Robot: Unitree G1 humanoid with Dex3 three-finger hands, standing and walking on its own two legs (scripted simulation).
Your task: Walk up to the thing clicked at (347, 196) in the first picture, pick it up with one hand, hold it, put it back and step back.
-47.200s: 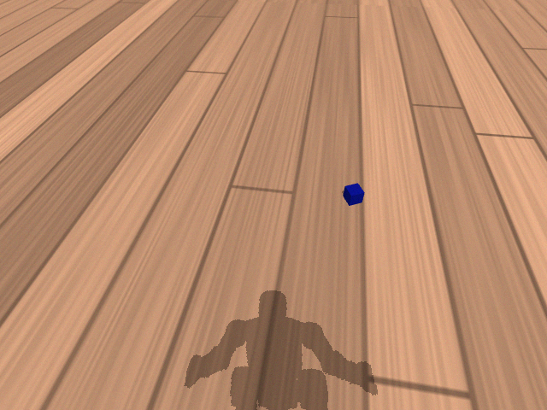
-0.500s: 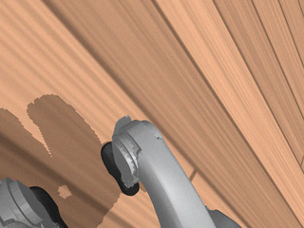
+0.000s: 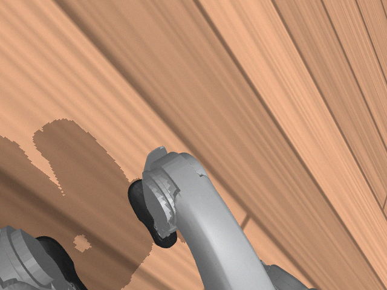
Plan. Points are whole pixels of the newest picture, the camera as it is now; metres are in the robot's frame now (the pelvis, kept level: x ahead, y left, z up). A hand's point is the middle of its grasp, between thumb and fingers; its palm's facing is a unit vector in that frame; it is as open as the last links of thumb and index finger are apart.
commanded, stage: close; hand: left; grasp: from above
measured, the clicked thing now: out of the picture +0.49 +0.33 -0.30
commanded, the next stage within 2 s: none
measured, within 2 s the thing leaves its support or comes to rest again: neither
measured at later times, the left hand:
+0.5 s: hand out of the picture +0.47 +0.32 -0.28, palm faces -0.27 -0.36 -0.89, open 13.0 cm
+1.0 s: hand out of the picture +0.47 +0.32 -0.28, palm faces -0.28 -0.35 -0.89, open 13.2 cm
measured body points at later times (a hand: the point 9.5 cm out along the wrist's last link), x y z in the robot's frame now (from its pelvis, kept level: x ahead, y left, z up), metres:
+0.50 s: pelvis +0.00 +0.00 +0.00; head +0.32 +0.12 +0.28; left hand +0.48 +0.34 -0.23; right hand +0.01 -0.24 -0.04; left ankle +0.06 +0.13 -0.30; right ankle +0.12 -0.11 -0.30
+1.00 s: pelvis +0.00 +0.00 +0.00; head +0.32 +0.12 +0.29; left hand +0.48 +0.34 -0.23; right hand +0.02 -0.24 -0.04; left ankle +0.06 +0.13 -0.30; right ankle +0.12 -0.11 -0.30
